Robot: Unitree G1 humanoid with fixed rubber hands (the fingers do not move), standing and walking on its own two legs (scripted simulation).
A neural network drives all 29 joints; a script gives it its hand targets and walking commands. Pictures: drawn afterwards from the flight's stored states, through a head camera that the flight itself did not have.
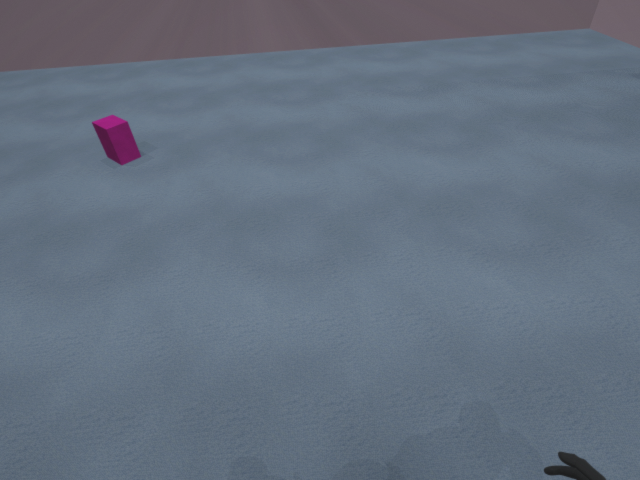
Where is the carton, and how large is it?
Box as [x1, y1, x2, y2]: [92, 115, 140, 164]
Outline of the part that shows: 92,122 108,157 120,164 123,164 140,156 126,121 113,115 110,115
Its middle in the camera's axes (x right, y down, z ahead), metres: -1.41 -0.71 +2.69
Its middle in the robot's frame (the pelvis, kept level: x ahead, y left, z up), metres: +2.45 +1.55 -0.65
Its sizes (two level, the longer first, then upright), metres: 0.210 0.150 0.263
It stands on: the floor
